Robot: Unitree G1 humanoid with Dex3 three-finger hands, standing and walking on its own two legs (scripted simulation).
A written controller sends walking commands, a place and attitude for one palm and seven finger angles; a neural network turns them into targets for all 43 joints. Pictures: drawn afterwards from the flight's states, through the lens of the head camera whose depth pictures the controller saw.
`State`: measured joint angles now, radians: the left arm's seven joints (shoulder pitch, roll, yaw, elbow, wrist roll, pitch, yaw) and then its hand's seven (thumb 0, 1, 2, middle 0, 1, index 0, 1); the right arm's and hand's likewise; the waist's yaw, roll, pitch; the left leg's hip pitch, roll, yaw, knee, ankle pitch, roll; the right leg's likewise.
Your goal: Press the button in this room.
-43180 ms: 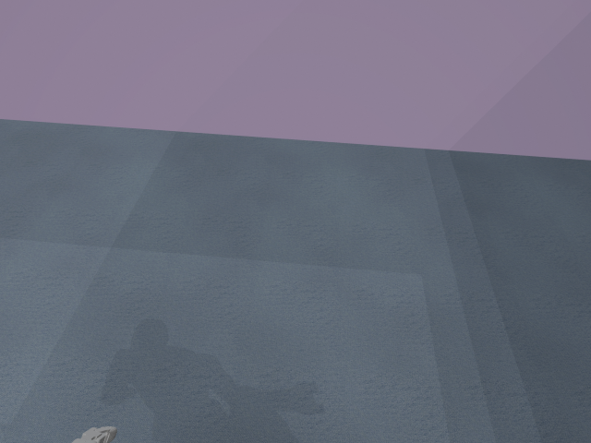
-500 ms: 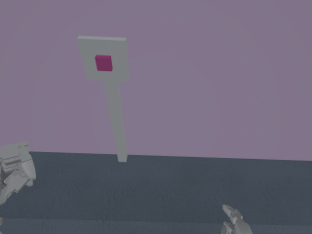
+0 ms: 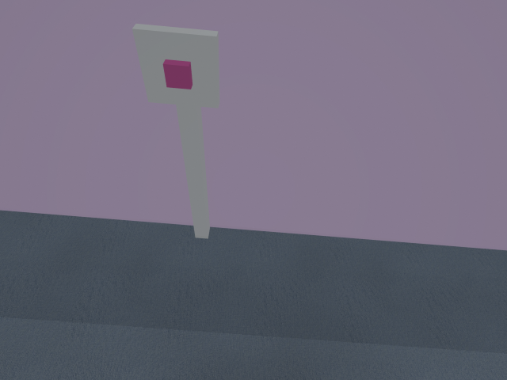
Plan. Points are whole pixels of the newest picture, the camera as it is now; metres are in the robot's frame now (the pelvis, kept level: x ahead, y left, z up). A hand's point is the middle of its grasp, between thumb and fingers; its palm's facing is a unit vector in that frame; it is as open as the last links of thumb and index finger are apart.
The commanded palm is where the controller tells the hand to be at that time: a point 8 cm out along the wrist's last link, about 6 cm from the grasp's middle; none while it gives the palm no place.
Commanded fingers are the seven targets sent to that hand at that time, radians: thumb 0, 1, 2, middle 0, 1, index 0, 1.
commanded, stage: let the arm hang, fingers relaxed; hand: left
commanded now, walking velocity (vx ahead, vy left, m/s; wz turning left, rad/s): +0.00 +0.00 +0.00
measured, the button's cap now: (178, 73) +0.77 +0.24 +0.07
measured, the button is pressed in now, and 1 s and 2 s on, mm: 0 0 0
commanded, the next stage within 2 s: stand and wait in 0.74 s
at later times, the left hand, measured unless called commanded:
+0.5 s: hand out of the picture +0.01 +0.18 -0.17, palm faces +0.02 -0.97 -0.22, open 7.2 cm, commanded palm none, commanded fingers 0.00 0.90 0.90 -0.20 -0.30 -0.20 -0.30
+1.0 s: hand out of the picture +0.03 +0.18 -0.16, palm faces +0.01 -0.97 -0.25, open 7.4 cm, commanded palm none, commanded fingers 0.00 0.90 0.90 -0.20 -0.30 -0.20 -0.30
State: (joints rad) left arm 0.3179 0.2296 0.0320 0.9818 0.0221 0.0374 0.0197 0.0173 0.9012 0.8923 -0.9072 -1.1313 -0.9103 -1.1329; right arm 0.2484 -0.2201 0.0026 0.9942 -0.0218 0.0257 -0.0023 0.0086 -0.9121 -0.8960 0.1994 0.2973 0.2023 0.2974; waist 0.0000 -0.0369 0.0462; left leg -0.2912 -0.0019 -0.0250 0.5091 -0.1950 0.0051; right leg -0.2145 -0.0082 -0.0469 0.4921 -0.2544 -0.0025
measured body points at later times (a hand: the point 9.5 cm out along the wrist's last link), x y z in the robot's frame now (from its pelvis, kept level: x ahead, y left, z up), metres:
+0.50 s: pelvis +0.00 -0.01 +0.00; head +0.00 -0.01 +0.45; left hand +0.01 +0.23 -0.15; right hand +0.00 -0.22 -0.16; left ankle +0.05 +0.11 -0.74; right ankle +0.01 -0.12 -0.74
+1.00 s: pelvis +0.01 -0.02 +0.01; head +0.03 -0.03 +0.46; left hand +0.03 +0.23 -0.15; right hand +0.02 -0.26 -0.16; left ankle +0.05 +0.11 -0.74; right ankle +0.01 -0.12 -0.74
